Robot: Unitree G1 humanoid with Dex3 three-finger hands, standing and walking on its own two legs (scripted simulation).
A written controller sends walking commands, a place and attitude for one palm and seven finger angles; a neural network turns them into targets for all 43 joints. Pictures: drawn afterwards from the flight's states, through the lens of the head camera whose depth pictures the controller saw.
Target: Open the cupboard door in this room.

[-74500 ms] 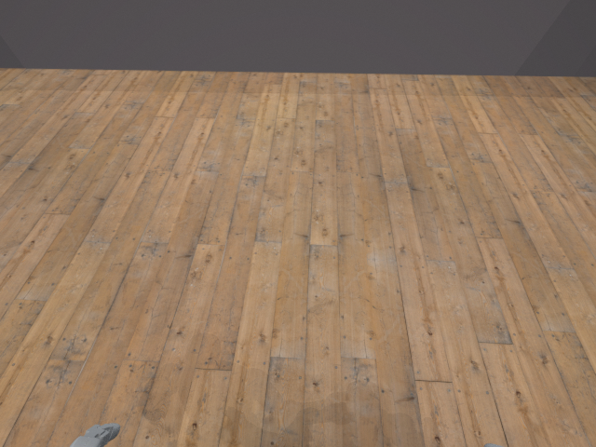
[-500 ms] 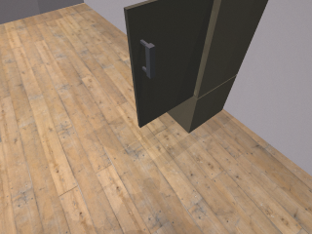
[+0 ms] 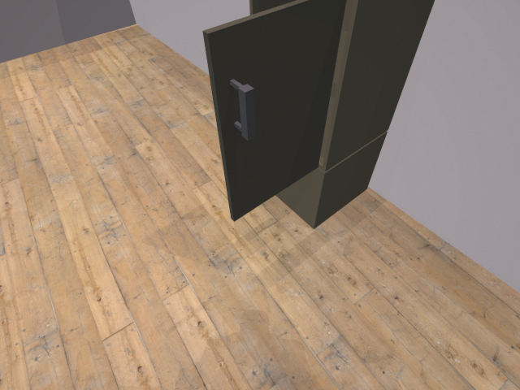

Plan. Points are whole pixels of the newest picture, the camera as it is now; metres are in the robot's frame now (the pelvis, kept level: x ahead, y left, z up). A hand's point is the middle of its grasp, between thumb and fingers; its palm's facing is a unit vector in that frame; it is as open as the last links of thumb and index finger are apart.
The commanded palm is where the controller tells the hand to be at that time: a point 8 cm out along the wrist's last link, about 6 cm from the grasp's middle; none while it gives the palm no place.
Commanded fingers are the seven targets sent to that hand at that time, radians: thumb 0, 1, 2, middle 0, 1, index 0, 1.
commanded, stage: let the arm hang, fingers relaxed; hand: left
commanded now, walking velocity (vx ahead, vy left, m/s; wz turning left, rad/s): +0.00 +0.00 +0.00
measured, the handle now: (241, 109) +0.67 +0.07 +0.06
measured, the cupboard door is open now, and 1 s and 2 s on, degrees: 90 90 90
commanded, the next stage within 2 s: look to check the result in 0.08 s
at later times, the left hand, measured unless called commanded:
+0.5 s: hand out of the picture +0.10 +0.23 -0.16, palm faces +0.00 -0.95 -0.31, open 7.4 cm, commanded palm none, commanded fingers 0.00 0.90 0.90 -0.20 -0.30 -0.20 -0.30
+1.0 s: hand out of the picture +0.12 +0.24 -0.15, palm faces -0.02 -0.94 -0.33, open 7.4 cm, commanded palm none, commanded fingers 0.00 0.90 0.90 -0.20 -0.30 -0.20 -0.30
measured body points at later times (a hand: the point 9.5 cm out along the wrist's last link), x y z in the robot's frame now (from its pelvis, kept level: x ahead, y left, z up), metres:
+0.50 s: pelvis +0.02 +0.00 +0.00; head +0.04 -0.01 +0.45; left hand +0.10 +0.28 -0.13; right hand +0.07 -0.27 -0.15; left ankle -0.02 +0.11 -0.74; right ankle +0.05 -0.08 -0.74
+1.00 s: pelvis +0.03 +0.00 +0.00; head +0.06 -0.01 +0.45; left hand +0.12 +0.29 -0.13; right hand +0.09 -0.29 -0.14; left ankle -0.02 +0.11 -0.74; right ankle +0.05 -0.08 -0.74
